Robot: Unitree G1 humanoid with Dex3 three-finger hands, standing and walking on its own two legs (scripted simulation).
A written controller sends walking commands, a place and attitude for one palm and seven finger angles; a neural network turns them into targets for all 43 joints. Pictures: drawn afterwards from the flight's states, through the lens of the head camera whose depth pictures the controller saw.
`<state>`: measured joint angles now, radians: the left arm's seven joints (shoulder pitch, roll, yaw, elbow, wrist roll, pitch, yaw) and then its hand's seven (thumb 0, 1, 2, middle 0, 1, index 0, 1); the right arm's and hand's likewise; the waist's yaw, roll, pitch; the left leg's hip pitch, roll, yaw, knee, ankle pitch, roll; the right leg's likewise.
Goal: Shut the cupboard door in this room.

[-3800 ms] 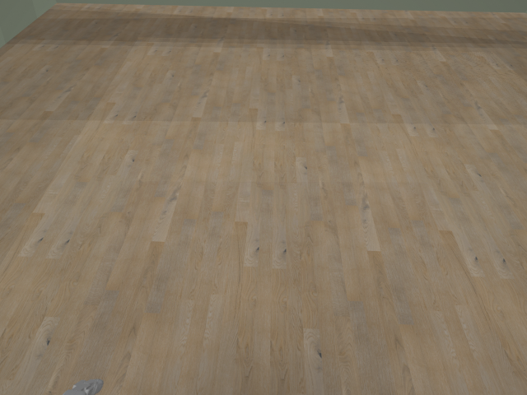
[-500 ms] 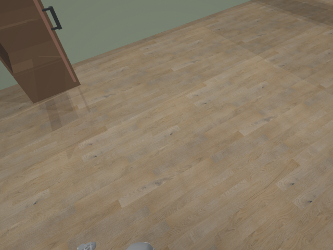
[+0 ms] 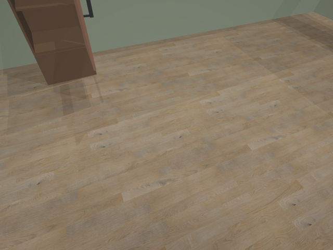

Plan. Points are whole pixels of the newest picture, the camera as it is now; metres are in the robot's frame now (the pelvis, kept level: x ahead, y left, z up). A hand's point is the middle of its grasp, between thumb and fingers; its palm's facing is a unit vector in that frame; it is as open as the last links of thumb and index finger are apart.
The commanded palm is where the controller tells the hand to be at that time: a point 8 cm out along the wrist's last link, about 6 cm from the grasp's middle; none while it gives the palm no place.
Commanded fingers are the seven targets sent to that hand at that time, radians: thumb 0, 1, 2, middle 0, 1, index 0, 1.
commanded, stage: stand and wait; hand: left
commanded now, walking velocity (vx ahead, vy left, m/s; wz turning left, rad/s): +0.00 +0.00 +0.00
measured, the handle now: (85, 6) +1.37 +0.61 -0.02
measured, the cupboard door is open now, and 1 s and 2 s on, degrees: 86 86 86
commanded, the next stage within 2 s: turn or walk to find it in 0.22 s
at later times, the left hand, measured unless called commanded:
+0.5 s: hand out of the picture -0.01 +0.17 -0.18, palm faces +0.09 -0.98 -0.20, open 7.3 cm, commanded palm none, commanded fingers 0.00 0.90 0.90 -0.20 -0.30 -0.20 -0.30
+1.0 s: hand out of the picture +0.00 +0.17 -0.15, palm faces +0.28 -0.92 -0.28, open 7.4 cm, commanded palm none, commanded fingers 0.00 0.90 0.90 -0.20 -0.30 -0.20 -0.30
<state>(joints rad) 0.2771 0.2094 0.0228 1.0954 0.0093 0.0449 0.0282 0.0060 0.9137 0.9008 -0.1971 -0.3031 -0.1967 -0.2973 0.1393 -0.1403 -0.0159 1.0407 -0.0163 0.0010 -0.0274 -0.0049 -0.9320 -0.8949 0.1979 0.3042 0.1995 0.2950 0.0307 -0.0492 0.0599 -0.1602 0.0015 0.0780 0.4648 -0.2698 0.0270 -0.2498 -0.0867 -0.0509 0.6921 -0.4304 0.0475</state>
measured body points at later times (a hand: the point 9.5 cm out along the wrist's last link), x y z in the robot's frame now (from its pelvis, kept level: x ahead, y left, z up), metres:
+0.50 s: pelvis -0.02 -0.01 +0.00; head -0.01 +0.00 +0.44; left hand -0.02 +0.22 -0.17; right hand -0.06 -0.23 -0.16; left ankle -0.01 +0.10 -0.74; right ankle -0.01 -0.14 -0.74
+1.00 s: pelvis -0.03 -0.04 +0.00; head -0.01 -0.06 +0.45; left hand -0.01 +0.21 -0.13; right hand +0.10 -0.28 -0.16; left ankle -0.06 +0.09 -0.67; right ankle -0.04 -0.14 -0.74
